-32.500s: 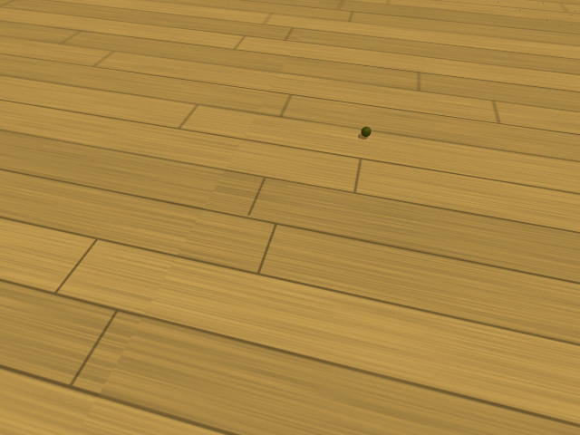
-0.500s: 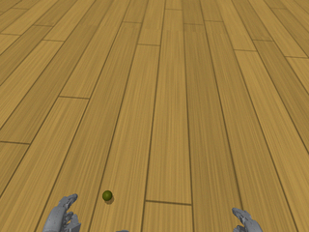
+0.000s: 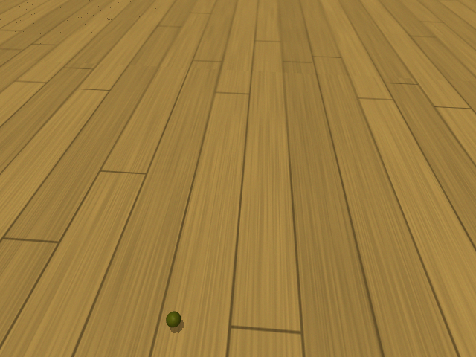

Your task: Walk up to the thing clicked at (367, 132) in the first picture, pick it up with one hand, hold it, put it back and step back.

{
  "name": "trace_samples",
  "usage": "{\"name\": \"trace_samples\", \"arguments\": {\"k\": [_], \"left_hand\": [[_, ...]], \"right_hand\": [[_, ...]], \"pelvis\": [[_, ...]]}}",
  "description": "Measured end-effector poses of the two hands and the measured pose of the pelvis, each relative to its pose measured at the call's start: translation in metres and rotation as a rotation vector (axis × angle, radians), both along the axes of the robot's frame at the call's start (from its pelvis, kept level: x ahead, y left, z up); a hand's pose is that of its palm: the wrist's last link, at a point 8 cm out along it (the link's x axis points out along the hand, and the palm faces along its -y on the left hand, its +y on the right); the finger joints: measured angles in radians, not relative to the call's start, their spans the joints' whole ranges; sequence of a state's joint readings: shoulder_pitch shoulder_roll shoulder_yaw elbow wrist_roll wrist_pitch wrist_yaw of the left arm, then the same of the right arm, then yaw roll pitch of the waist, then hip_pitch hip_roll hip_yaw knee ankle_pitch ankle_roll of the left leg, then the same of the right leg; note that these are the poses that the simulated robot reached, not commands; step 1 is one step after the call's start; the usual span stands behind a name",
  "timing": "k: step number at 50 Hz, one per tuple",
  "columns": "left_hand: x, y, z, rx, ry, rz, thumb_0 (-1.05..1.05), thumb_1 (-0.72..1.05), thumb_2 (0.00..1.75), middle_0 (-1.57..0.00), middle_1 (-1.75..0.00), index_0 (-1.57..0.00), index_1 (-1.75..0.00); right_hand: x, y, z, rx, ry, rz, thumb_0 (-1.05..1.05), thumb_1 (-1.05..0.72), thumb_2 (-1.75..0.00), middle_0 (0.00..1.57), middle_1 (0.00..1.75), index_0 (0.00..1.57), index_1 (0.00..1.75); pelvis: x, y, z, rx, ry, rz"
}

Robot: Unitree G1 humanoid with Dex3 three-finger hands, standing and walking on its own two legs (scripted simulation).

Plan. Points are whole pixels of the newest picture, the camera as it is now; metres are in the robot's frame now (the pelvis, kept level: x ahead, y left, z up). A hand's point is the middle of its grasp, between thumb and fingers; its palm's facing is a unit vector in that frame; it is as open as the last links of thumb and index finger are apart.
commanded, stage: stand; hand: left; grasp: from above
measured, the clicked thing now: (173, 319) +0.42 +0.26 -0.74
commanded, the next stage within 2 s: step back in 1.88 s
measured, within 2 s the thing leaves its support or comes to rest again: neither
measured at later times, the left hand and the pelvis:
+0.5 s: hand out of the picture +0.04 +0.23 -0.15, palm faces +0.02 -0.94 -0.34, open 7.4 cm; pelvis +0.00 -0.01 +0.01, yaw +0 degrees
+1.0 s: hand out of the picture +0.09 +0.22 -0.15, palm faces +0.02 -0.94 -0.33, open 7.4 cm; pelvis +0.02 -0.02 +0.01, yaw +0 degrees
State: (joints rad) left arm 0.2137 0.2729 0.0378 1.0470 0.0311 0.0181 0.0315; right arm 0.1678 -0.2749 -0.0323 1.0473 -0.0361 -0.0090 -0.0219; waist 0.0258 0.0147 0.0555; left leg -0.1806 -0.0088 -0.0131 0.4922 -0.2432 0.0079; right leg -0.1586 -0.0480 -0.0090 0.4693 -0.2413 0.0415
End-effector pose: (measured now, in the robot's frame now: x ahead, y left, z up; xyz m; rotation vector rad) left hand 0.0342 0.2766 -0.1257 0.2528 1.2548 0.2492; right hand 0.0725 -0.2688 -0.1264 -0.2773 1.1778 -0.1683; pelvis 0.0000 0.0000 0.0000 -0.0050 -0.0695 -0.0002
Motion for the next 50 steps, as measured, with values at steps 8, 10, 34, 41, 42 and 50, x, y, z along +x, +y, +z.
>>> {"name": "trace_samples", "arguments": {"k": [8, 10, 34, 41, 42, 50], "left_hand": [[-0.009, 0.003, 0.005, 0.013, 0.027, 0.002, 0.01, 0.9, 0.9, -0.2, -0.3, -0.2, -0.3], [-0.01, 0.003, 0.006, 0.016, 0.032, 0.002, 0.01, 0.9, 0.9, -0.2, -0.3, -0.2, -0.3], [0.012, -0.008, 0.008, 0.009, 0.049, -0.013, 0.01, 0.9, 0.9, -0.21, -0.3, -0.2, -0.3], [0.03, -0.01, 0.01, 0.005, 0.031, -0.022, 0.01, 0.9, 0.9, -0.21, -0.3, -0.2, -0.3], [0.032, -0.01, 0.01, 0.005, 0.027, -0.024, 0.01, 0.9, 0.9, -0.21, -0.3, -0.2, -0.3], [0.049, -0.008, 0.013, 0.009, 0.003, -0.032, 0.01, 0.9, 0.9, -0.21, -0.3, -0.2, -0.3]], "right_hand": [[-0.009, -0.007, 0.001, -0.001, 0.027, -0.013, 0.01, -0.9, -0.9, 0.21, 0.3, 0.21, 0.3], [-0.011, -0.011, 0.002, -0.003, 0.034, -0.016, 0.01, -0.9, -0.9, 0.21, 0.3, 0.21, 0.3], [-0.017, -0.033, 0.003, -0.019, 0.1, -0.026, 0.01, -0.9, -0.9, 0.2, 0.3, 0.21, 0.3], [-0.007, -0.033, 0.004, -0.02, 0.095, -0.021, 0.01, -0.9, -0.9, 0.2, 0.3, 0.21, 0.3], [-0.005, -0.033, 0.004, -0.02, 0.092, -0.021, 0.01, -0.9, -0.9, 0.2, 0.3, 0.21, 0.3], [0.009, -0.035, 0.007, -0.027, 0.069, -0.02, 0.01, -0.9, -0.9, 0.2, 0.3, 0.21, 0.3]], "pelvis": [[-0.005, -0.003, 0.004, 0.004, -0.007, 0.001], [-0.006, -0.004, 0.005, 0.005, -0.008, 0.002], [0.004, -0.017, 0.008, 0.001, 0.014, -0.001], [0.011, -0.017, 0.009, 0.002, 0.021, -0.004], [0.012, -0.017, 0.009, 0.002, 0.021, -0.004], [0.018, -0.017, 0.01, 0.002, 0.024, -0.007]]}}
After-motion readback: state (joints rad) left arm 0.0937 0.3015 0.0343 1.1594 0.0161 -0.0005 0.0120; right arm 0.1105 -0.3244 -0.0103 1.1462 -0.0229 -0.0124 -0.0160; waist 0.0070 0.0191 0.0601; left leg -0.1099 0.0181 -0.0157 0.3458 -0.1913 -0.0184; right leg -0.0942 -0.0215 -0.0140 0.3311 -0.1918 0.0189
